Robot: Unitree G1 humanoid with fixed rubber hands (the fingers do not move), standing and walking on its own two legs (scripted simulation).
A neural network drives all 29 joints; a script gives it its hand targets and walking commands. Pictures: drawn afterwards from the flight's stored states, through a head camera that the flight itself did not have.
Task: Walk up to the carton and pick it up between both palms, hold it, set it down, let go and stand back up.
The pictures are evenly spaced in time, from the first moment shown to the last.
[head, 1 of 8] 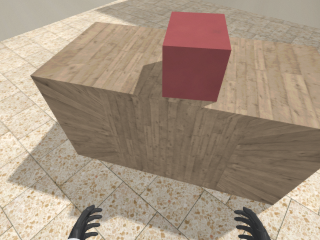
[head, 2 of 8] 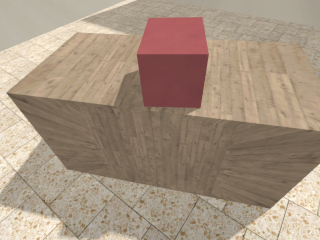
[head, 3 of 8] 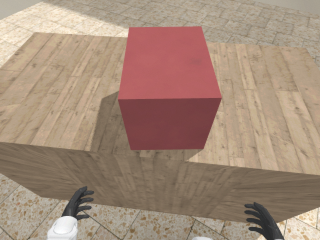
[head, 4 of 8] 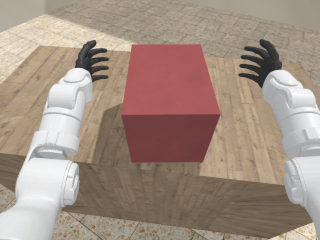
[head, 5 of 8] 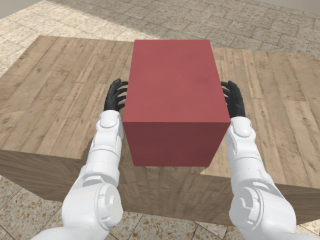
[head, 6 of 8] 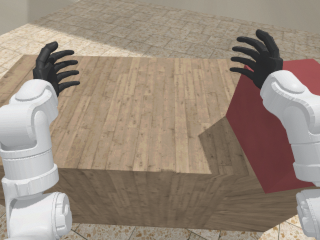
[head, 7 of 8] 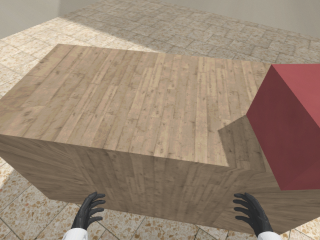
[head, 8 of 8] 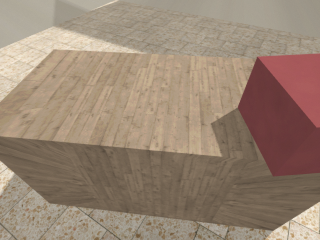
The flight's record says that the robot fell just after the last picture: no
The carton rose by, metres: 0.00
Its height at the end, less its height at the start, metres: +0.00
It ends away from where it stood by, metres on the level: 0.41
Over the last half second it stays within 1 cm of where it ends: yes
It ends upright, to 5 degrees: yes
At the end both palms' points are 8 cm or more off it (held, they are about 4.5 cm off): yes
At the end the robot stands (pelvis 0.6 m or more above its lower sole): yes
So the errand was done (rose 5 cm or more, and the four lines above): no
